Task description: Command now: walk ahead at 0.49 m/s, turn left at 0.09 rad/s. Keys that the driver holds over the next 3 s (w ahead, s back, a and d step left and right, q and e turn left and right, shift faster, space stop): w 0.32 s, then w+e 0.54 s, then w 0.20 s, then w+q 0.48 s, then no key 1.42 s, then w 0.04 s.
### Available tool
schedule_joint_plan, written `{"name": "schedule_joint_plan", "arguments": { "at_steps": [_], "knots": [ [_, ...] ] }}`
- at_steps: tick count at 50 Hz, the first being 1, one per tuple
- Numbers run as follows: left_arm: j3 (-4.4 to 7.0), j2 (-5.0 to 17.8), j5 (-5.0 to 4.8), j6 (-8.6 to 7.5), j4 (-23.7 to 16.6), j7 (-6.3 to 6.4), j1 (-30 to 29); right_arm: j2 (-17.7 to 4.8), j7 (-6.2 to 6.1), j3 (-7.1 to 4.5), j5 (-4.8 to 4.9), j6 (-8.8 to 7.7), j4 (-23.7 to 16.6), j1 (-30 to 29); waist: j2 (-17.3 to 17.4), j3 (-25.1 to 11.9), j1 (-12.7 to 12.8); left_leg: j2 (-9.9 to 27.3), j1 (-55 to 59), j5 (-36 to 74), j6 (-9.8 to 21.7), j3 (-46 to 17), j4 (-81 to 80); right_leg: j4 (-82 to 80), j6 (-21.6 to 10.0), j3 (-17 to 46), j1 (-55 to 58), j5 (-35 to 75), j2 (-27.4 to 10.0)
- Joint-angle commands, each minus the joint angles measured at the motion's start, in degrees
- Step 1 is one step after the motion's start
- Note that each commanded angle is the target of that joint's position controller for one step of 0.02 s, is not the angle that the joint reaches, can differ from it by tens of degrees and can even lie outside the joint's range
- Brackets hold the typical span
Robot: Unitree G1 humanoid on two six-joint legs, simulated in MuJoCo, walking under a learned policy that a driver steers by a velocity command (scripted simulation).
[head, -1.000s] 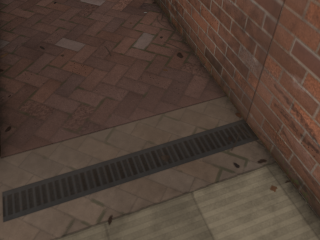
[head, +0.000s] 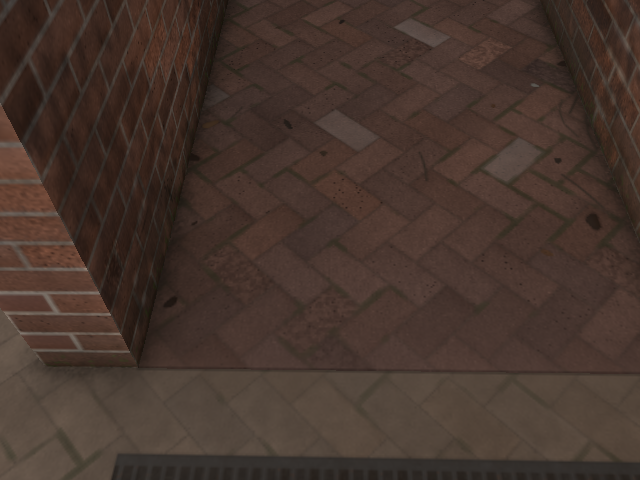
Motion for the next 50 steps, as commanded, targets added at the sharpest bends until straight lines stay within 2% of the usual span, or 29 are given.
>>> {"name": "schedule_joint_plan", "arguments": {
  "at_steps": [1, 6, 9, 11, 13, 14, 15, 16, 17, 18, 19, 20, 23, 26, 27, 28, 29, 33, 35, 37, 39, 40, 41, 42, 43, 44, 45, 47, 50],
  "knots": [
    [0.57, 5.0, -0.33, -1.32, -1.9, -0.07, 1.0, -1.5, 0.33, 0.21, 0.08, 0.00, -3.3, -2.0, -5.1, 2.5, -1.3, 2.9, -4.7, 6.1, -1.4, 1.3, -6.6, -12.7, -6.8, 12.8, -0.7, 8.9, -15.3],
    [0.62, 6.6, -0.27, -1.22, 0.4, 0.20, 5.8, -0.2, 0.75, 1.38, 0.92, -0.26, -5.5, -12.8, -6.0, 2.6, 1.5, 0.5, 0.0, 14.6, -2.3, 4.9, -23.3, -10.3, -4.2, 7.5, 2.6, 18.4, -13.2],
    [0.60, 7.0, 0.06, -0.94, 2.0, 0.62, 8.2, -1.3, 0.54, 1.19, 1.06, -0.37, -6.5, -16.7, -6.5, 2.7, 2.6, -0.7, 1.9, 11.5, -1.1, 5.7, -26.8, -7.6, -4.5, 8.5, 7.0, 23.4, -15.6],
    [0.71, 7.6, 0.25, -0.50, 2.9, 1.09, 8.1, -2.2, 0.06, 0.82, 0.79, -0.63, -6.3, -15.7, -6.8, 2.6, 1.4, -2.0, 4.4, 6.4, 0.6, 6.0, -29.5, -3.6, -4.4, 8.7, 10.3, 30.8, -16.8],
    [0.75, 8.1, 0.05, -0.02, 3.4, 1.39, 7.3, -4.0, -0.93, -0.22, 0.23, -1.44, -2.4, -4.3, -6.2, -2.9, -3.6, -5.0, 19.1, 4.5, 3.1, 7.1, -34.8, 9.4, -2.9, 6.4, 9.7, 42.1, -15.1],
    [0.19, 7.0, 0.14, 0.02, 2.7, 1.31, 5.8, -6.6, -1.60, -1.30, -0.60, -2.30, 0.7, 7.1, -4.2, -9.1, -8.1, 0.6, 34.8, 3.4, 5.9, 1.1, -34.5, 22.1, -1.8, 4.7, 0.3, 32.7, -13.0],
    [-1.34, 1.2, -1.93, -0.07, 0.2, 0.80, 9.2, -12.9, -2.17, -3.00, -1.97, -2.47, 1.5, 15.4, 7.0, -18.6, -8.8, 18.6, 54.3, -2.2, 13.0, -23.6, -36.3, 44.5, 1.2, -0.3, -20.1, 4.1, -5.5],
    [-0.11, 5.3, -0.72, 0.09, 1.6, 0.84, 10.0, -11.8, -1.60, -3.15, 0.03, -1.74, 2.6, 15.5, 6.9, -19.5, -8.2, 22.9, 53.0, -1.6, 16.2, -38.1, -43.3, 53.9, 1.1, 3.4, -28.5, -21.1, -1.9],
    [0.51, 6.9, 0.03, 0.37, 0.8, 0.70, 5.5, -8.9, -1.27, -2.46, 1.00, -1.56, 2.1, 9.8, 2.2, -10.4, -5.7, 19.8, 45.1, -3.5, 13.9, -28.5, -44.1, 55.2, 0.6, 6.5, -31.4, -16.1, -6.0],
    [0.14, 5.5, 0.17, 0.18, -0.1, 0.19, 2.2, -5.6, -0.97, -1.70, 1.19, -1.86, 1.4, 5.2, 0.1, -5.5, -4.4, 17.5, 36.9, -1.0, 12.0, -21.5, -46.4, 52.3, 0.7, 7.1, -30.2, -11.5, -7.7],
    [0.12, 4.5, 0.42, 0.64, 0.1, -0.07, 1.3, -3.7, -0.94, -1.23, 1.18, -2.20, 1.4, 2.9, 0.1, -2.3, -2.6, 14.8, 30.7, 0.9, 9.4, -15.8, -48.8, 48.8, 1.0, 7.2, -27.6, -9.3, -9.2],
    [0.15, 4.0, 1.41, 1.60, 0.3, -0.32, 1.8, -2.2, -1.15, -0.79, 1.51, -2.55, 2.0, 2.1, 1.3, -0.5, -1.0, 12.9, 26.2, 3.1, 7.4, -11.6, -50.6, 46.6, 1.6, 7.2, -25.0, -8.1, -9.9],
    [0.10, 2.2, 1.74, 3.04, 0.2, -1.09, 1.3, -2.1, -1.54, -0.71, 1.61, -4.04, 4.0, 4.1, 1.0, 0.7, 0.5, 11.5, 23.7, 12.3, 6.5, -4.4, -52.9, 45.6, 2.1, 7.6, -25.4, -2.6, -9.8],
    [0.28, 2.2, 1.61, 3.45, -2.4, -1.46, -4.8, -2.4, -1.52, -0.77, 1.63, -4.59, 5.3, 6.0, 0.6, 2.0, 0.2, 10.6, 24.8, 15.3, 6.0, 1.2, -54.0, 41.0, 2.5, 7.3, -30.6, 4.3, -10.4],
    [0.25, 2.2, 1.08, 3.40, -3.1, -1.70, -6.8, -1.4, -1.17, -0.47, 1.31, -4.53, 5.4, 6.3, 1.2, 2.2, 0.0, 9.4, 24.5, 16.7, 5.6, 3.8, -53.8, 37.9, 2.4, 6.5, -30.1, 7.2, -10.1],
    [-0.23, 1.1, 0.67, 3.49, -3.9, -1.76, -8.7, -1.4, -1.30, -0.36, 1.79, -4.77, 5.8, 6.4, 2.7, 2.5, 0.2, 8.5, 23.7, 17.0, 5.4, 5.7, -53.8, 34.0, 2.3, 4.8, -29.3, 9.5, -10.0],
    [-0.45, 0.8, 0.49, 2.92, -4.7, -1.70, -11.4, -2.7, -1.80, -0.40, 1.99, -4.70, 5.9, 6.6, 2.5, 3.4, -0.9, 7.6, 22.9, 16.0, 4.8, 7.3, -54.8, 29.9, 2.6, 3.0, -27.5, 11.7, -9.8],
    [-0.99, 0.9, 0.73, 3.47, -7.8, -2.28, -19.3, -4.3, -2.53, -0.62, 1.65, -4.44, 8.1, 11.7, 0.8, 5.1, -2.9, 10.5, 29.9, 22.3, 4.7, 10.1, -53.3, 20.5, 1.0, -0.8, -26.5, 12.7, -9.1],
    [-0.76, 1.6, 1.01, 3.48, -8.6, -2.29, -20.1, -4.9, -2.98, -0.80, 1.39, -3.84, 9.0, 12.9, 0.9, 4.8, -2.8, 12.1, 35.6, 28.3, 4.4, 11.2, -49.8, 18.4, -0.7, -2.0, -26.9, 8.0, -8.3],
    [-0.26, 2.4, 1.20, 3.51, -8.5, -2.04, -18.5, -5.9, -3.42, -1.01, 1.17, -3.17, 9.2, 12.5, 1.9, 3.0, -1.5, 12.7, 38.9, 43.7, 3.6, 13.1, -43.1, 16.9, -3.0, -4.3, -22.7, 1.7, -5.4],
    [0.90, 4.2, 1.29, 3.26, -6.2, -1.65, -10.1, -7.7, -3.58, -1.52, 0.92, -2.06, 9.2, 12.0, 2.5, -2.4, 2.2, 12.5, 39.2, 54.4, 3.0, 14.8, -27.7, 14.5, -5.7, -5.9, -12.3, -3.4, -0.8],
    [2.11, 6.4, 1.81, 2.81, -3.5, -1.21, -1.4, -8.0, -3.46, -1.55, 1.08, -1.61, 8.5, 11.6, 0.4, -7.4, 6.0, 11.3, 32.9, 47.4, 1.6, 15.8, -14.4, 10.7, -7.8, -3.4, 0.3, -2.3, -0.4],
    [4.09, 12.8, 2.44, 2.72, -2.7, -0.26, 5.6, -4.9, -2.94, -0.78, 2.04, -1.78, 5.7, 12.5, -7.4, -14.7, 7.9, 8.2, 15.7, 25.0, -0.7, 16.4, 5.6, 9.0, -13.0, 16.1, 17.5, -8.7, -14.3],
    [4.90, 16.4, 0.79, 3.29, -3.6, -0.13, 3.5, -3.2, -1.80, -0.69, 2.41, -2.51, 2.1, 11.2, -17.2, -18.9, 4.9, -5.1, -4.1, -18.1, -3.4, 8.5, 22.7, -0.9, -20.8, 47.0, 27.8, -4.4, -26.2],
    [4.63, 15.1, -0.06, 4.02, -3.3, 0.22, 2.8, -6.4, -1.51, -1.26, 1.77, -3.14, 0.7, 3.6, -7.6, -13.4, 6.0, -1.2, -11.4, -13.1, -2.5, 0.1, 22.9, -2.3, -18.4, 40.3, 25.6, -1.8, -23.7],
    [3.87, 12.1, -0.28, 3.99, -3.1, 0.68, -0.5, -5.1, -1.29, -0.74, 2.40, -3.86, 0.2, 2.2, -4.8, -7.1, 4.0, 1.6, -11.2, -7.0, -2.1, 0.4, 18.8, -2.8, -16.1, 31.9, 18.0, 3.1, -22.9],
    [3.03, 8.9, -0.18, 3.71, -3.3, 0.68, -3.4, -4.5, -1.42, -0.65, 2.23, -3.95, 1.3, 3.4, -0.7, -3.5, 1.1, 3.4, -6.9, -4.4, -2.1, 0.6, 12.8, -4.0, -13.2, 26.5, 10.4, 9.6, -20.2],
    [1.94, 6.1, -0.64, 2.62, -3.3, 0.81, -6.1, -3.0, -1.27, -0.42, 0.15, -1.74, 2.3, 5.7, -1.6, -2.1, -2.3, 4.9, 0.4, -3.6, -3.1, 0.4, 7.0, -5.8, -10.4, 19.0, 2.3, 16.3, -15.9],
    [2.01, 7.7, -1.39, 0.98, -0.9, 0.95, -2.5, -2.0, -0.51, -0.32, -0.65, 0.38, 1.7, 4.5, -3.1, -0.8, -2.7, 5.0, -0.2, -0.5, -4.5, 1.9, 1.5, -8.4, -9.7, 15.5, 0.5, 20.4, -13.9]
  ]
}}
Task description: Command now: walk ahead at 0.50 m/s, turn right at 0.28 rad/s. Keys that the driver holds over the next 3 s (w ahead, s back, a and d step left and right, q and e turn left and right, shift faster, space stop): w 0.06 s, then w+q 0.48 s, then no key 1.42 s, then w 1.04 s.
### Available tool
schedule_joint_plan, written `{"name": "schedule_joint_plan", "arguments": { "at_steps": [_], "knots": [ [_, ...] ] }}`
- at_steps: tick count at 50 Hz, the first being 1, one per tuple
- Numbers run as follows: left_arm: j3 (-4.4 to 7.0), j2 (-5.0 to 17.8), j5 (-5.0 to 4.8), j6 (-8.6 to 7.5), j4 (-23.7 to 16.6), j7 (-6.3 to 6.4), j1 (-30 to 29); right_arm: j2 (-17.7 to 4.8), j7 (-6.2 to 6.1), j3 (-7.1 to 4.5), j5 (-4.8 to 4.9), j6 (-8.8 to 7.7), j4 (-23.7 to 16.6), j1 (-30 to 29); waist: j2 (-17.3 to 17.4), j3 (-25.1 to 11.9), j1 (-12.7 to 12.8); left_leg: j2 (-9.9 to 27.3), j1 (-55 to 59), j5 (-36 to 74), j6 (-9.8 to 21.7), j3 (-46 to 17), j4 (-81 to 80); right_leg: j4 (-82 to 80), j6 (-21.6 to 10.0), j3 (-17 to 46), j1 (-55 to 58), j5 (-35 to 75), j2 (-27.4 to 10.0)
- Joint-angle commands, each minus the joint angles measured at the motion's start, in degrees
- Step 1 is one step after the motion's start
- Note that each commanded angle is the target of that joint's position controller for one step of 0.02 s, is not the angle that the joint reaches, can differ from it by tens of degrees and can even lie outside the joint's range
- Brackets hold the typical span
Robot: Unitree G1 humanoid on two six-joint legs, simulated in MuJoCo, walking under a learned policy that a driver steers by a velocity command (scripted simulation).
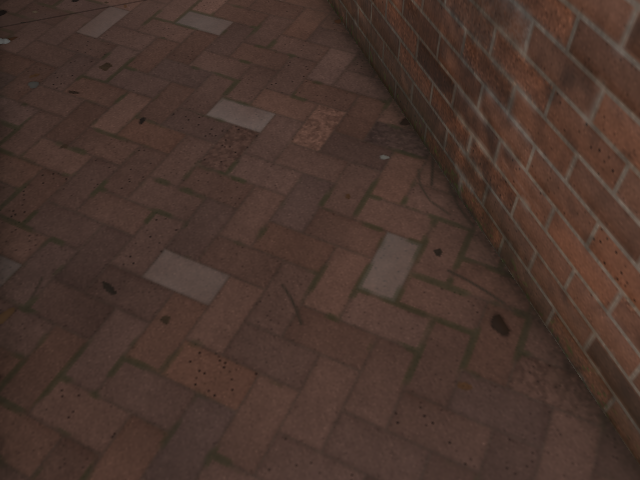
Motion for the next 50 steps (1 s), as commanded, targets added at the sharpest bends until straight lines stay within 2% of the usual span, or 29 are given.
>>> {"name": "schedule_joint_plan", "arguments": {
  "at_steps": [1, 7, 9, 10, 13, 16, 17, 18, 19, 20, 21, 22, 24, 25, 27, 30, 32, 35, 38, 40, 42, 43, 44, 45, 46, 47, 48, 49, 50],
  "knots": [
    [1.18, 6.9, -0.66, -1.86, -0.6, 0.54, 4.4, -3.2, 0.59, -0.68, -0.69, 1.57, -1.6, 3.8, -2.1, -1.1, -1.0, 1.5, -4.9, 5.2, -1.5, 0.7, -5.0, -12.4, -6.5, 13.6, 3.7, 20.1, -15.9],
    [0.32, 6.2, -0.09, -2.33, 1.4, 0.35, 8.9, -3.3, 1.01, -0.41, 0.83, 1.56, -4.9, -7.2, -4.1, 0.4, 2.6, 0.3, -10.6, 17.4, -0.6, 2.5, -18.8, -14.1, -1.8, 8.3, 11.3, 23.3, -14.9],
    [-0.06, 5.5, 0.74, -2.44, 1.9, 0.29, 10.1, -3.4, 1.51, -0.34, 0.60, 1.34, -5.7, -10.4, -4.0, 1.7, 3.8, -0.5, -11.2, 19.9, 0.5, 3.1, -22.5, -14.7, -0.8, 6.4, 13.5, 24.2, -15.6],
    [-0.21, 5.6, 0.53, -2.62, 2.6, 0.72, 10.9, -2.6, 1.47, 0.05, 1.09, 1.35, -6.2, -11.5, -4.8, 2.1, 3.9, -1.3, -10.9, 19.7, 1.1, 3.3, -24.3, -14.9, -1.0, 5.5, 14.8, 24.9, -16.1],
    [-0.65, 5.6, 1.16, -2.69, 4.1, 1.82, 12.3, -2.8, 1.73, 0.31, 1.11, 1.08, -7.7, -14.9, -3.8, 4.0, 4.4, -3.7, -10.7, 17.3, 3.1, 3.9, -29.4, -14.4, -1.0, 3.1, 19.4, 28.8, -18.2],
    [-0.78, 7.0, 1.41, -2.79, 4.4, 2.77, 10.2, -3.6, 1.47, -0.03, 0.90, 0.70, -6.9, -11.1, -5.4, 1.3, 1.5, -8.3, -1.5, 11.2, 6.3, 7.5, -32.9, -6.2, 0.6, -0.5, 21.9, 51.4, -19.1],
    [-0.67, 7.7, 1.67, -2.62, 4.5, 3.05, 9.9, -4.5, 1.14, -0.48, 0.86, 0.53, -5.6, -6.7, -6.3, -1.5, -0.5, -10.3, 3.0, 8.3, 7.4, 8.4, -33.1, 0.8, 1.2, -1.4, 23.0, 59.9, -19.3],
    [-0.48, 8.4, 2.04, -2.21, 4.3, 2.89, 9.4, -6.0, 0.91, -1.26, 1.01, 0.14, -2.6, 2.4, -7.4, -5.8, -3.9, -12.0, 11.6, 7.9, 9.2, 8.2, -34.0, 11.6, 1.7, -2.4, 21.6, 63.1, -18.7],
    [-0.46, 9.0, 1.48, -2.14, 3.4, 2.68, 8.0, -8.1, 0.55, -2.26, 0.14, -0.28, 0.0, 11.6, -6.2, -10.4, -8.5, -9.7, 24.9, 9.5, 11.8, 4.2, -37.0, 25.4, 2.5, -3.9, 13.0, 53.1, -17.5],
    [-1.30, 6.1, 0.23, -2.63, 0.5, 2.09, 8.9, -14.6, -0.21, -4.23, -0.75, 0.06, 0.5, 17.8, 3.1, -17.2, -9.1, 5.2, 40.6, 8.0, 18.0, -16.6, -37.0, 47.3, 4.3, -6.4, -3.8, 26.0, -12.0],
    [-0.95, 5.6, -0.14, -3.11, -0.7, 1.08, 10.8, -15.4, 0.26, -4.60, 0.93, 0.84, 0.1, 14.2, 11.5, -21.9, -4.9, 15.1, 49.9, 13.8, 26.4, -44.4, -45.3, 62.8, 5.7, 0.7, -21.9, -19.2, -1.0],
    [-0.75, 7.4, 1.28, -3.43, -1.9, 0.76, 5.7, -14.0, 0.63, -4.50, 2.53, 1.16, 0.0, 10.0, 2.6, -15.3, -4.1, 12.1, 44.8, 8.8, 24.2, -37.5, -46.8, 62.9, 4.6, 7.5, -27.4, -13.7, -6.3],
    [-0.95, 6.6, 0.95, -4.12, -3.7, 0.37, 1.1, -7.9, 0.43, -2.96, 2.09, 1.31, -0.6, 4.7, -3.9, -3.5, -1.0, 7.9, 28.2, 13.5, 19.5, -25.5, -50.9, 54.0, 5.0, 6.1, -25.3, -7.2, -10.7],
    [-1.02, 6.1, 1.81, -3.16, -4.3, 0.35, 0.9, -6.6, 0.12, -2.47, 2.24, 1.06, -0.3, 4.0, -4.0, -1.5, 0.8, 5.2, 22.9, 17.9, 17.9, -21.9, -51.7, 50.4, 6.0, 6.1, -22.6, -7.0, -11.9],
    [-1.46, 4.4, 2.75, -0.94, -4.7, 0.03, 2.5, -7.2, -0.05, -2.36, 2.44, 0.21, -0.1, 4.5, -1.6, -2.2, 2.4, 2.1, 18.4, 22.2, 16.9, -17.5, -52.6, 45.9, 7.9, 5.1, -19.0, -7.0, -12.5],
    [-1.64, 3.7, 2.32, 0.27, -5.8, 0.12, 0.5, -9.3, -0.04, -2.61, 2.25, -0.61, 0.4, 6.4, -0.7, -1.3, 2.5, 0.3, 16.1, 42.9, 15.5, -11.4, -51.6, 38.5, 10.0, 2.2, -18.8, -3.0, -11.8],
    [-1.77, 3.5, 2.07, 0.46, -7.1, 0.20, -3.1, -8.6, -0.08, -2.25, 2.35, -0.38, 1.0, 8.4, 0.9, -1.9, 1.2, -1.8, 17.8, 52.8, 12.0, -8.1, -49.4, 32.5, 10.3, 0.8, -19.1, 1.5, -11.1],
    [-2.17, 3.1, 1.27, 0.68, -8.4, 0.17, -7.3, -7.8, -0.59, -1.76, 2.46, 0.30, 1.7, 11.0, 3.3, -3.9, -1.4, -2.9, 23.0, 55.5, 7.6, -7.0, -47.3, 24.6, 9.3, 0.0, -18.8, 7.6, -9.7],
    [-2.48, 3.4, 0.89, 0.54, -8.9, 0.44, -10.3, -7.4, -1.44, -1.38, 1.87, 0.96, 2.2, 12.5, 3.5, -4.1, -3.3, -1.7, 28.1, 54.4, 6.9, -8.2, -45.5, 18.6, 8.2, 0.0, -18.6, 9.4, -8.4],
    [-2.50, 3.9, 0.92, 0.14, -8.5, 0.69, -10.0, -7.3, -1.93, -1.22, 1.27, 1.29, 2.5, 12.1, 3.7, -3.6, -3.0, -0.2, 30.0, 54.8, 7.3, -9.6, -43.1, 15.3, 7.3, 0.7, -16.7, 6.7, -7.6],
    [-2.04, 5.3, 1.04, -0.54, -6.4, 1.18, -4.8, -7.8, -2.36, -1.24, 1.17, 1.22, 2.3, 10.2, 3.7, -3.8, -0.6, 0.9, 30.4, 56.7, 7.2, -11.6, -38.6, 10.3, 5.4, 1.8, -10.7, 3.9, -6.6],
    [-1.85, 5.6, 1.23, -1.12, -4.9, 1.54, -0.7, -8.2, -2.43, -1.26, 1.70, 0.99, 2.3, 8.7, 2.7, -4.2, 1.8, 0.1, 30.1, 55.4, 6.6, -11.5, -34.4, 3.9, 4.3, 2.0, -5.7, 7.7, -6.5],
    [-1.59, 6.8, 1.58, -2.08, -3.4, 1.95, 3.9, -8.1, -2.26, -1.07, 2.33, 0.46, 1.8, 8.0, -0.2, -6.9, 3.9, -2.2, 26.3, 47.4, 5.4, -10.6, -27.9, 0.4, 2.9, 5.3, 4.0, 24.8, -10.4],
    [-1.03, 10.6, 1.80, -2.42, -3.4, 2.15, 7.4, -5.3, -2.17, -0.33, 2.95, 0.00, 0.8, 12.7, -9.1, -13.6, 2.1, -7.0, 18.2, 17.3, 3.8, -8.0, -15.9, 6.0, -2.3, 16.8, 17.3, 57.0, -24.1],
    [-1.10, 9.2, 0.28, -1.15, -3.3, 1.78, 6.4, -4.0, -2.35, -0.41, 4.09, 1.26, 3.6, 19.3, -14.9, -20.2, 1.0, -14.0, 12.3, -19.9, 2.5, -4.5, -5.3, 5.9, -12.3, 26.6, 21.1, 66.9, -32.6],
    [-2.03, 5.9, -0.56, -0.65, -4.1, 1.15, 4.0, -7.4, -2.45, -0.98, 2.05, 2.50, 4.6, 16.2, -6.7, -16.2, 0.6, -12.4, 10.8, -20.8, 2.5, -6.5, -2.4, 2.3, -12.2, 26.4, 14.2, 53.3, -30.3],
    [-2.64, 4.2, -0.29, -0.40, -4.4, 1.16, 0.1, -6.5, -2.20, -0.96, 1.03, 3.16, 4.5, 12.5, -4.4, -10.1, -0.2, -11.1, 10.1, -17.7, 2.0, -6.9, -2.4, -0.8, -10.1, 22.7, 7.9, 40.9, -27.3],
    [-3.26, 2.8, 0.23, -0.03, -4.5, 1.44, -2.9, -5.3, -1.92, -0.64, 0.83, 3.78, 4.4, 10.5, -3.5, -6.9, -1.1, -9.6, 11.1, -14.9, 1.3, -6.9, -5.3, -3.9, -7.7, 19.2, 2.7, 31.9, -24.5],
    [-3.48, 2.8, 0.48, 0.26, -4.3, 1.87, -4.4, -4.6, -1.66, -0.42, 0.82, 4.57, 4.5, 9.4, -5.4, -4.8, -2.0, -8.4, 13.3, -12.7, 0.5, -6.3, -9.2, -6.3, -5.7, 16.0, -1.5, 25.5, -22.0]
  ]
}}
Over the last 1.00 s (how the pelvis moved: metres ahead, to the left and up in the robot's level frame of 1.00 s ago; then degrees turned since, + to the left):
0.54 -0.05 0.00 -19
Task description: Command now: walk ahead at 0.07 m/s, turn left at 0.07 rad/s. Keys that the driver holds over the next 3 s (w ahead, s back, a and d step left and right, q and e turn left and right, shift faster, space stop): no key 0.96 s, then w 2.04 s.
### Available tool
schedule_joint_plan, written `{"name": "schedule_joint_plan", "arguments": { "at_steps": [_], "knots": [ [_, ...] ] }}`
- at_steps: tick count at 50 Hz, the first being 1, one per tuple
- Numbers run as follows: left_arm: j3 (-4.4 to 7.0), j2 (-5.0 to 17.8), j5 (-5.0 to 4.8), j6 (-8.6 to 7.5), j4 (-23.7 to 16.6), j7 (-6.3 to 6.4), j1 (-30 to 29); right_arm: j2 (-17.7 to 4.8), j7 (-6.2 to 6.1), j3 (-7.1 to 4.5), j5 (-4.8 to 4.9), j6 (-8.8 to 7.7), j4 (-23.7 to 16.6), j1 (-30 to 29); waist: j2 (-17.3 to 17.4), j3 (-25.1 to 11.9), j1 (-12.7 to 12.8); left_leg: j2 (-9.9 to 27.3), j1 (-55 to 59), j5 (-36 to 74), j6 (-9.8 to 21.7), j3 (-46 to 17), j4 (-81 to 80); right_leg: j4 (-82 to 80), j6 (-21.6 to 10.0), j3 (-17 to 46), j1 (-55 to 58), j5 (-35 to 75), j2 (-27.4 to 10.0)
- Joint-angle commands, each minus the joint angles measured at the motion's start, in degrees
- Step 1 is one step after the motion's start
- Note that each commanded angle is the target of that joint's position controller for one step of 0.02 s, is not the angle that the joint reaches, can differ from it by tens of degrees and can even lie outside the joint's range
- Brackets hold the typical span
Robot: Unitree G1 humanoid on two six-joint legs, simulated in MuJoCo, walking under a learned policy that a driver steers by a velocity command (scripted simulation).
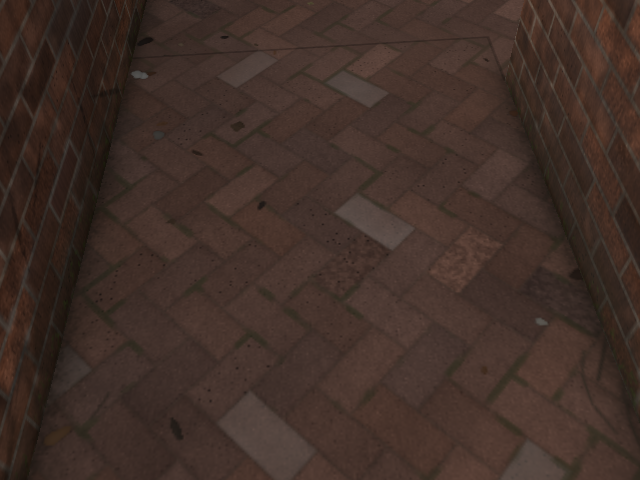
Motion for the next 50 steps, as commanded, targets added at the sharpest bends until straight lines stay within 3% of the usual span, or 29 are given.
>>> {"name": "schedule_joint_plan", "arguments": {
  "at_steps": [1, 4, 7, 10, 11, 12, 13, 14, 15, 18, 25, 48, 50],
  "knots": [
    [0.55, 5.2, 0.41, 0.54, -1.1, 0.62, 0.6, -3.0, 0.35, -0.40, -0.75, 2.03, 0.8, 6.8, -7.6, -5.9, -1.8, 4.4, 1.2, 2.6, -2.4, -0.3, -1.1, -12.4, -8.0, 13.6, 3.4, 18.7, -14.2],
    [0.83, 6.6, 0.57, 0.76, 0.7, 0.45, 2.7, -2.2, -0.16, 0.14, -0.21, 3.15, 2.6, 6.4, -8.0, -7.1, -0.9, 4.4, 3.6, 3.6, -3.1, 2.4, -10.6, -13.0, -6.8, 12.3, 4.2, 9.2, -12.6],
    [1.34, 7.9, 0.42, 1.55, 2.0, 0.41, 3.3, -2.2, -0.48, 0.46, 0.08, 3.44, 3.4, 3.9, -8.5, -6.4, 0.1, 5.1, 4.9, 7.8, -2.4, 3.3, -17.4, -14.8, -6.0, 14.1, 3.2, -7.3, -12.5],
    [1.50, 7.6, -0.11, 2.71, 2.8, 0.48, 2.8, -1.5, -0.51, 1.00, -0.26, 2.77, 5.3, 4.6, -6.7, -3.6, -0.7, 5.7, 10.0, 15.8, -0.8, 3.6, -28.7, -15.6, -2.6, 14.5, -2.1, -20.2, -11.2],
    [1.51, 7.0, -0.23, 2.86, 3.2, 0.41, 3.6, -2.1, -0.60, 1.16, -0.78, 2.28, 5.3, 4.4, -5.1, -2.3, -0.4, 8.1, 10.5, 16.8, -0.1, 0.3, -31.8, -15.5, -0.4, 14.6, -3.6, -22.1, -10.7],
    [1.54, 6.4, -0.52, 3.01, 3.4, 0.27, 4.6, -3.5, -0.70, 1.17, -0.99, 1.67, 5.1, 4.0, -3.0, -1.3, 0.8, 11.2, 8.0, 13.4, 0.9, -4.1, -34.5, -14.4, 1.2, 13.4, -3.1, -20.6, -8.8],
    [1.59, 5.4, -0.89, 3.18, 3.7, 0.05, 4.5, -3.6, -0.55, 1.27, -0.22, 1.25, 5.9, 2.6, 2.2, 1.6, 2.1, 11.8, -0.7, 8.5, 1.6, -5.4, -36.2, -12.6, 1.7, 9.6, 1.8, -14.7, -5.8],
    [1.46, 4.9, -0.61, 3.11, 4.6, -0.11, 4.9, -2.0, -0.50, 1.78, -0.02, 0.56, 6.0, 1.7, 3.2, 0.7, 2.6, 12.3, -4.3, 6.9, 1.2, -6.1, -38.8, -9.8, 1.5, 8.9, 8.0, -8.9, -5.6],
    [1.37, 4.3, -0.38, 2.97, 5.6, -0.15, 6.2, -2.0, -0.55, 1.87, 0.23, -0.02, 6.3, 1.2, 3.6, -0.1, 3.2, 12.3, -5.5, 7.5, 0.6, -5.9, -39.9, -8.4, 1.3, 8.5, 11.4, -5.6, -5.6],
    [1.33, 4.5, 0.03, 2.48, 7.5, -0.21, 7.3, -2.3, -0.83, 1.81, 0.49, -0.58, 6.9, 1.7, 1.4, -1.0, 3.2, 11.4, -2.6, 12.2, 0.4, -4.5, -39.1, -8.1, 0.9, 9.0, 11.7, -3.2, -6.4],
    [0.78, 3.2, -0.15, 2.42, 10.6, 0.24, 7.7, -1.0, -0.92, 2.07, 0.36, -0.39, 8.6, 4.6, -1.0, -0.4, 2.0, 11.2, 0.8, 15.7, 1.2, -3.5, -37.7, -8.6, 1.5, 8.9, 9.3, -2.5, -6.4],
    [0.41, 0.4, -0.15, 2.72, 15.9, 1.20, 10.2, 1.8, -1.49, 2.58, 0.40, -0.59, 10.9, 7.2, -1.0, 0.1, 1.9, 11.1, 3.5, 22.0, 1.3, -2.4, -36.9, -6.7, 1.8, 8.5, 10.4, 3.0, -6.7],
    [0.52, 0.4, -0.03, 2.92, 16.0, 1.09, 10.1, 1.3, -1.42, 2.24, 0.17, -0.46, 11.2, 8.6, -0.2, -0.2, 1.5, 10.3, 3.3, 10.6, 2.1, -2.8, -38.2, -5.5, 1.5, 7.3, 9.8, -6.5, -4.9]
  ]
}}
Over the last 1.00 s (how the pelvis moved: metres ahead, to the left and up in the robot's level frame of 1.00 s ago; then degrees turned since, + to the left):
0.50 0.07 -0.01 17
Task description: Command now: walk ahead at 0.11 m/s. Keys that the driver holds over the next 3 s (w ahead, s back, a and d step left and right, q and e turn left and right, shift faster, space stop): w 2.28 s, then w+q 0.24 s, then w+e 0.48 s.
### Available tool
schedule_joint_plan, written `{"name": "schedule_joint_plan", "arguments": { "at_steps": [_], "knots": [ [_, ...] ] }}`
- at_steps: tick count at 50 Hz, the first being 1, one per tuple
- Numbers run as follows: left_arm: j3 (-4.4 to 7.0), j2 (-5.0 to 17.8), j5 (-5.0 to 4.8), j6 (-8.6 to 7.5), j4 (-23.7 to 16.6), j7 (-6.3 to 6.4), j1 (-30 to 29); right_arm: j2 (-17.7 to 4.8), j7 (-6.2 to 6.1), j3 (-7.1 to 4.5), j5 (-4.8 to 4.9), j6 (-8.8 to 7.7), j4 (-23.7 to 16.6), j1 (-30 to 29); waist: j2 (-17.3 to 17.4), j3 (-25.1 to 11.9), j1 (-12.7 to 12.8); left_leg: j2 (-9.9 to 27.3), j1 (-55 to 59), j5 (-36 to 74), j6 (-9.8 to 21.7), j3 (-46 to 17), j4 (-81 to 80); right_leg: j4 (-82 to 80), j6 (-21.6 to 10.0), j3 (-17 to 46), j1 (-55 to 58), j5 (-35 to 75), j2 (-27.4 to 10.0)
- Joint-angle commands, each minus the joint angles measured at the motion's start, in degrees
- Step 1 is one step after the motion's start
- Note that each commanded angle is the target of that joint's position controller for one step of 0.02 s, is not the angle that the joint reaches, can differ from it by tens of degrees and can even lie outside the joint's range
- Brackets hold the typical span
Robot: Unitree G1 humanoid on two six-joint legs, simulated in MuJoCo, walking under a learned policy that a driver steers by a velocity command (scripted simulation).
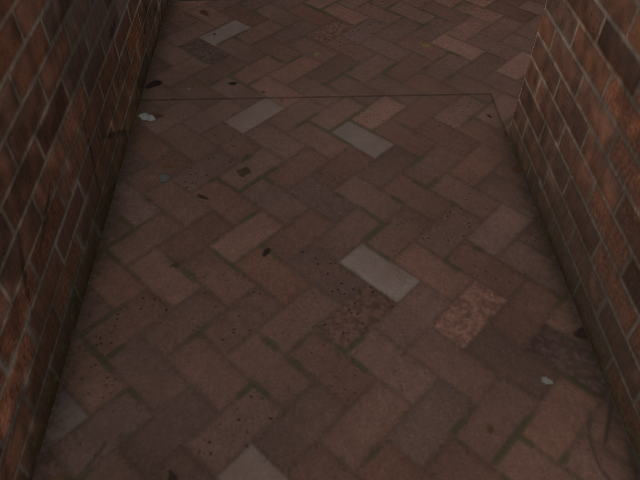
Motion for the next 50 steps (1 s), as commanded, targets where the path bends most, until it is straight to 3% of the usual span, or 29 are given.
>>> {"name": "schedule_joint_plan", "arguments": {
  "at_steps": [1, 2, 4, 6, 8, 10, 12, 13, 14, 15, 16, 17, 18, 20, 23, 29, 32, 35, 36, 37, 38, 39, 40, 41, 42, 44, 46, 48, 50],
  "knots": [
    [0.99, 4.7, 0.19, 0.13, -0.7, -0.07, 3.0, -6.1, -0.04, -1.47, -0.20, 0.18, 0.0, 6.1, 2.7, 4.0, -0.6, 5.9, -8.4, -12.2, 3.6, -7.2, -7.0, 0.9, -2.2, 3.2, 1.0, -11.1, -2.0],
    [1.22, 4.7, 0.50, 0.22, -1.3, -0.35, 2.3, -7.3, 0.08, -2.02, -0.23, 0.45, -0.4, 6.5, 4.8, 5.9, -1.2, 7.2, -9.1, -20.9, 5.3, -10.2, -8.6, 4.2, -2.5, 1.5, -2.9, -17.1, -0.3],
    [1.02, 3.0, 1.44, -0.19, -3.7, -1.11, -1.2, -9.0, 0.18, -3.01, -0.14, 0.53, -0.2, 9.7, 8.2, 11.2, -3.2, 14.2, -7.6, -31.3, 9.5, -19.3, -14.1, 12.9, -2.4, -2.5, -12.8, -17.2, 1.3],
    [1.24, 3.3, 1.80, -1.40, -6.2, -1.69, -4.2, -9.1, 0.27, -3.56, -0.47, -0.13, -0.4, 10.4, 8.0, 13.7, -3.6, 18.9, -6.0, -27.2, 12.4, -23.6, -16.0, 19.0, -2.7, -2.5, -18.6, -14.2, -1.9],
    [1.85, 4.6, 1.47, -2.75, -8.1, -2.27, -5.6, -9.4, 0.53, -4.00, -1.07, -1.18, -0.5, 10.6, 6.7, 12.9, -3.4, 19.0, -1.2, -17.7, 12.8, -22.0, -14.5, 19.9, -3.0, -1.7, -22.0, -15.6, -3.5],
    [2.34, 4.8, 0.66, -3.81, -9.2, -2.80, -5.2, -9.5, 0.68, -4.30, -0.84, -2.02, -0.9, 9.7, 6.4, 11.2, -2.2, 17.3, -0.7, -9.6, 11.6, -17.8, -12.1, 14.9, -3.1, -2.8, -17.5, -13.6, -3.0],
    [2.84, 3.7, -0.02, -4.30, -7.0, -3.01, 3.1, -9.6, 0.87, -4.41, -0.14, -2.43, -2.0, 5.8, 5.3, 8.6, 2.8, 13.6, -9.5, -2.7, 8.9, -11.4, -6.5, 5.6, -3.3, -5.7, 0.1, -7.1, 0.3],
    [3.78, 4.9, -0.08, -4.49, -4.3, -2.66, 10.8, -8.9, 1.14, -4.13, -0.20, -2.93, -2.7, 4.6, 2.0, 5.6, 5.9, 10.4, -16.0, 3.7, 7.2, -7.5, 1.2, 3.0, -3.6, -4.2, 13.1, -6.6, 1.4],
    [5.31, 10.1, 0.76, -4.89, -2.8, -1.86, 19.3, -5.6, 1.83, -3.11, 0.06, -3.61, -4.8, 2.7, -10.3, 1.7, 9.5, 3.5, -24.4, 2.9, 3.9, 0.8, 19.9, -7.1, -6.5, 14.3, 22.5, -18.5, -11.1],
    [6.27, 14.4, 0.45, -4.14, -0.8, -1.92, 25.4, -4.5, 2.27, -3.01, -0.61, -3.86, -6.8, 3.5, -19.4, -0.7, 8.9, -2.0, -34.5, -13.7, 2.6, 4.6, 36.0, -15.1, -11.5, 36.3, 26.0, -26.1, -22.1],
    [5.21, 10.8, 0.59, -3.44, -2.1, -1.76, 19.2, -7.2, 2.58, -3.74, -1.98, -3.51, -7.2, 0.9, -8.9, 3.9, 5.1, 2.5, -36.8, -11.6, 3.7, 0.2, 44.1, -14.7, -11.8, 35.2, 19.5, -28.5, -22.3],
    [4.64, 9.1, 0.75, -3.62, -4.6, -1.98, 12.7, -5.8, 3.19, -3.50, -1.80, -3.73, -7.6, -0.9, -3.3, 7.0, 2.9, 4.9, -36.9, -5.2, 4.2, -0.9, 45.3, -14.8, -11.1, 29.7, 14.0, -24.9, -20.6],
    [4.30, 8.5, 0.78, -4.04, -5.9, -2.07, 8.9, -4.7, 3.63, -3.33, -1.27, -4.07, -7.5, -0.9, -1.1, 7.2, 1.1, 6.4, -34.9, -0.5, 4.0, -1.1, 43.8, -15.7, -10.1, 23.9, 10.9, -17.9, -18.2],
    [3.24, 6.2, 0.51, -5.03, -5.9, -1.81, 7.9, -4.9, 4.11, -3.67, -1.61, -3.46, -7.2, 0.0, -1.8, 5.7, -0.8, 7.4, -32.1, 2.9, 2.7, 0.2, 41.0, -16.2, -8.6, 15.6, 9.8, -5.9, -14.5],
    [2.61, 6.1, 0.25, -5.88, -3.8, -1.41, 12.8, -5.4, 4.35, -4.12, -1.44, -2.19, -8.4, -2.6, -3.3, 4.8, -1.1, 6.6, -34.8, 5.2, 1.5, 3.0, 38.8, -14.9, -8.4, 9.1, 12.8, 11.5, -12.8],
    [1.62, 5.8, 0.40, -6.23, -3.2, -1.18, 15.5, -4.0, 4.59, -3.12, -0.60, -1.77, -14.8, -19.1, -4.6, 7.7, 1.2, 4.3, -33.3, 12.9, 0.5, 7.6, 20.4, -15.7, -8.3, 2.8, 10.6, 24.9, -10.4],
    [1.78, 6.9, 0.43, -6.46, -2.6, -0.81, 16.3, -4.8, 4.39, -3.05, -0.31, -1.82, -16.4, -22.0, -5.3, 7.7, 1.3, 2.7, -28.3, 14.1, 2.4, 8.9, 13.3, -15.1, -8.3, 2.0, 12.7, 31.2, -11.8],
    [2.28, 8.6, 0.71, -6.62, -2.8, -0.50, 13.9, -7.2, 3.42, -4.22, -0.38, -2.43, -15.0, -15.1, -5.6, 3.2, -2.9, -0.5, -18.9, 10.0, 5.9, 9.1, 11.1, -4.8, -7.5, 0.3, 17.3, 50.8, -12.9],
    [2.51, 9.2, 0.91, -6.36, -2.9, -0.44, 13.1, -8.5, 3.00, -5.01, -0.33, -2.83, -12.6, -7.8, -5.4, -0.7, -5.8, -1.8, -12.2, 8.7, 7.0, 8.9, 9.7, 3.8, -7.1, -0.3, 18.0, 54.1, -12.6],
    [2.65, 9.6, 0.65, -6.06, -3.1, -0.56, 12.2, -9.7, 2.52, -5.87, -0.73, -3.29, -9.7, 1.1, -4.3, -5.0, -9.6, -1.1, -1.2, 10.2, 8.2, 7.8, 5.7, 15.2, -6.4, -1.4, 13.9, 48.6, -11.1],
    [2.11, 7.5, 0.27, -5.95, -4.4, -0.96, 13.1, -14.1, 2.01, -7.20, -2.22, -3.56, -8.0, 9.8, 0.7, -11.0, -11.7, 10.8, 11.7, 0.6, 10.8, -5.4, 4.4, 32.3, -5.9, -3.0, 3.0, 28.5, -8.2],
    [1.30, 0.9, -1.49, -5.61, -5.0, -1.89, 20.5, -17.8, 2.47, -7.99, -2.80, -3.31, -8.5, 10.0, 12.7, -16.6, -6.7, 27.3, 24.2, -4.1, 20.5, -37.0, -3.2, 55.2, -4.0, -2.8, -17.5, -20.8, 3.6],
    [2.77, 7.0, -0.17, -5.32, -5.7, -1.85, 14.2, -15.3, 3.00, -7.67, -0.43, -2.72, -9.0, 4.4, 3.8, -12.4, -6.3, 24.1, 18.4, -13.7, 18.9, -39.2, -9.0, 58.0, -5.3, 4.0, -23.2, -17.0, 0.8],
    [3.15, 7.8, 0.20, -5.53, -8.2, -2.09, 7.8, -11.9, 3.12, -6.60, 0.15, -2.91, -10.1, -2.0, 2.5, -3.5, -4.3, 22.5, 9.2, -13.1, 16.5, -29.4, -10.7, 55.1, -5.6, 3.6, -25.0, -10.7, -2.3],
    [3.18, 7.1, 0.42, -5.75, -8.7, -2.20, 5.4, -8.7, 3.33, -5.77, -0.09, -3.52, -10.2, -4.5, -0.5, 0.1, -2.7, 20.1, 2.0, -5.2, 14.6, -23.4, -12.6, 51.5, -5.6, 3.5, -22.4, -7.3, -4.1],
    [3.07, 4.6, 1.62, -4.45, -8.0, -2.57, 7.3, -5.3, 2.80, -4.51, -0.23, -4.50, -8.5, -3.4, 0.3, 1.3, 0.8, 15.8, -5.6, 6.0, 11.5, -14.0, -13.7, 46.2, -4.4, 3.4, -16.0, -6.1, -6.0],
    [3.03, 3.3, 1.84, -3.29, -8.3, -3.01, 7.3, -6.0, 2.47, -4.30, -0.22, -5.39, -7.1, -0.1, 1.0, 1.6, 1.7, 14.4, -6.9, 12.9, 11.1, -9.8, -14.2, 43.1, -3.3, 2.2, -15.2, -5.9, -6.3],
    [3.17, 4.0, 1.90, -2.46, -10.0, -3.33, 3.0, -8.0, 2.40, -4.48, -0.18, -5.70, -6.5, 2.1, 1.8, 3.0, 1.7, 13.5, -6.8, 14.3, 10.9, -7.1, -15.6, 39.5, -2.2, 0.9, -19.0, -3.0, -7.2],
    [3.26, 4.9, 1.73, -2.14, -12.3, -3.57, -3.1, -8.4, 2.47, -4.33, -0.11, -5.60, -6.3, 4.3, 2.1, 4.5, 0.5, 12.8, -5.2, 15.8, 10.3, -5.5, -16.9, 34.6, -1.3, -0.3, -23.4, 1.4, -7.9]
  ]
}}
Over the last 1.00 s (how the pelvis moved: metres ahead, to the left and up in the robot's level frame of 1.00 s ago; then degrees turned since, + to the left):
0.05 0.03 0.01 -1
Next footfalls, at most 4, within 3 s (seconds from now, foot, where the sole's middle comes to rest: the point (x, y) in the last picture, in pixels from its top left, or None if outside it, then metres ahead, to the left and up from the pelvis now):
0.76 left None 0.48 0.03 -0.78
1.30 right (394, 368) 0.80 -0.14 -0.78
1.86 left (321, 268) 1.10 0.04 -0.78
2.42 right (380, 191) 1.41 -0.14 -0.78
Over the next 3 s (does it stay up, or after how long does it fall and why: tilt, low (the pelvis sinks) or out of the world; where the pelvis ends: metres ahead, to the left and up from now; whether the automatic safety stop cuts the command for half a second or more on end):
stays up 1.54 -0.01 -0.02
